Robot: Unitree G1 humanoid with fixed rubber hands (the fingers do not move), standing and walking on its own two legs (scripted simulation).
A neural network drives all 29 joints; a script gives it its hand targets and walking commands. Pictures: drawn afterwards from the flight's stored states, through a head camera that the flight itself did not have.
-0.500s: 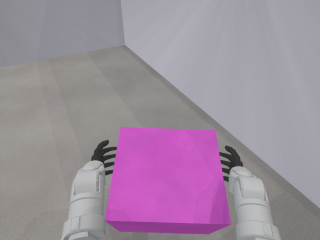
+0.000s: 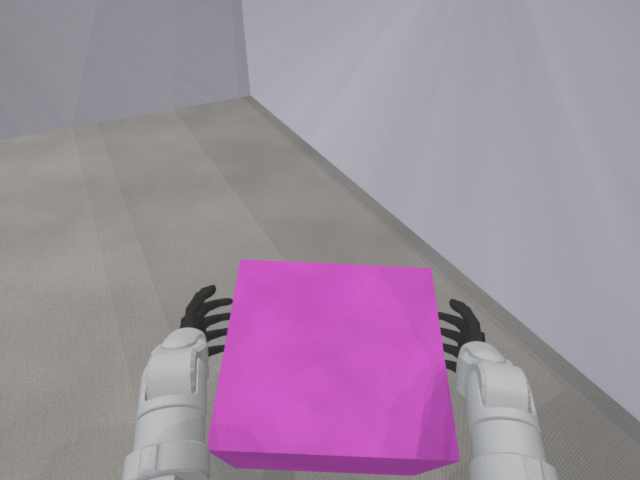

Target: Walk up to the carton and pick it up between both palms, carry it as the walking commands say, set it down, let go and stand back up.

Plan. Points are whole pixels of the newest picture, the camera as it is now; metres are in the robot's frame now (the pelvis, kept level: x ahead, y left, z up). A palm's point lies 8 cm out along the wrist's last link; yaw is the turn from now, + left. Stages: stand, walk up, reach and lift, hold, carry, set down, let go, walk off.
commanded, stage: hold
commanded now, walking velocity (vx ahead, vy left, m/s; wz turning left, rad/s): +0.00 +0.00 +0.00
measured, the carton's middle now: (330, 371) +0.31 +0.01 -0.04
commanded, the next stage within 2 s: carry in 0.48 s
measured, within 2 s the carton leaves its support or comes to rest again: neither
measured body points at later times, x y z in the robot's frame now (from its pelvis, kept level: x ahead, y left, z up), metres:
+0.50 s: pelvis +0.00 +0.00 +0.00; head -0.04 +0.01 +0.45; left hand +0.30 +0.19 +0.04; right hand +0.30 -0.17 +0.03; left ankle +0.04 +0.14 -0.74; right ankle +0.03 -0.13 -0.74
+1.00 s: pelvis +0.01 +0.04 +0.00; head -0.02 +0.03 +0.44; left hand +0.30 +0.23 +0.09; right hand +0.31 -0.13 +0.07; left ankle +0.04 +0.14 -0.74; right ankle +0.02 -0.11 -0.74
